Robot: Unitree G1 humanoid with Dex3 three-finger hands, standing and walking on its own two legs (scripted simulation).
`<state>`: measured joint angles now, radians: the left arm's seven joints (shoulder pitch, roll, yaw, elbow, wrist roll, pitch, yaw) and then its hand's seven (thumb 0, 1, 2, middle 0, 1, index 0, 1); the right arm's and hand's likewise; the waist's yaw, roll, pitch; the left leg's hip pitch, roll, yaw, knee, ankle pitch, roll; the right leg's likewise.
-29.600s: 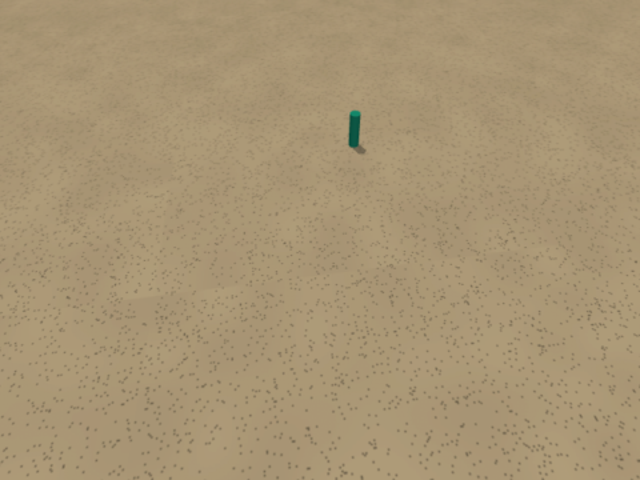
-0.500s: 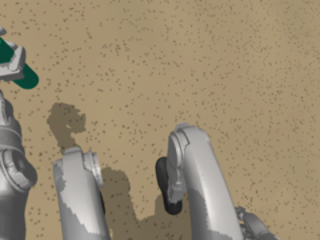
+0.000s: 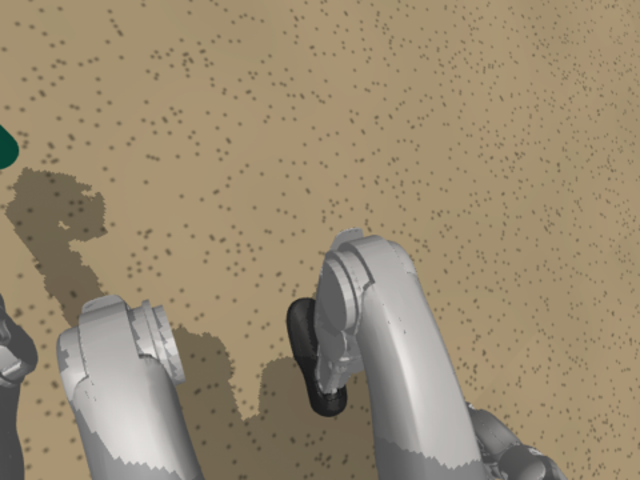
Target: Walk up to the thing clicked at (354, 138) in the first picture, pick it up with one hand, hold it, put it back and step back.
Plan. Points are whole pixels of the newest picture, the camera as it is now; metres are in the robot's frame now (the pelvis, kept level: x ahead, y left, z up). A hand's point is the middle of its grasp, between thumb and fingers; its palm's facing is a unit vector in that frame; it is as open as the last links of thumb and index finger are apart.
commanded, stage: crouch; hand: left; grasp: from the side
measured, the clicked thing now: out of the picture +0.53 +0.27 -0.14
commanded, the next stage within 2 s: lower in 0.06 s
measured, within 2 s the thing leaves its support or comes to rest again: rests again in 1.38 s
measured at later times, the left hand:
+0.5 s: hand out of the picture +0.54 +0.26 -0.14, palm faces +0.32 -0.95 -0.02, open 7.2 cm
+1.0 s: hand out of the picture +0.55 +0.26 -0.18, palm faces +0.33 -0.94 -0.04, open 7.2 cm
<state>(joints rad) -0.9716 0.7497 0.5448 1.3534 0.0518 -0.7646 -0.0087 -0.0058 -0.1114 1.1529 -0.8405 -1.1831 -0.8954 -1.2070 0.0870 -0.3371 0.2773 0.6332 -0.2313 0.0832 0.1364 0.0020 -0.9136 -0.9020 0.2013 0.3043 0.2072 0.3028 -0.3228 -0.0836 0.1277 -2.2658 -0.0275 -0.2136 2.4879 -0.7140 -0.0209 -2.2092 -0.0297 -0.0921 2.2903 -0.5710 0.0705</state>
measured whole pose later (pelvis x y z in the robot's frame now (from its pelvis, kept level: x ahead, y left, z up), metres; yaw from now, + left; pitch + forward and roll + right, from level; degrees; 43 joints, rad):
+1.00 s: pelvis -0.01 +0.01 -0.01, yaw -5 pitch +21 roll -18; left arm -1.03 1.05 0.51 1.61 0.06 -0.94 0.06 -0.01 -0.10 1.16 -0.83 -1.20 -0.88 -1.23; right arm -0.07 -0.38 0.54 0.52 -0.33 0.14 0.11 0.00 -0.90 -0.90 0.20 0.30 0.21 0.30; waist -0.42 -0.23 0.31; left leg -2.24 -0.02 -0.32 2.58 -0.74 0.00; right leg -2.13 0.01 -0.18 2.28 -0.55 0.10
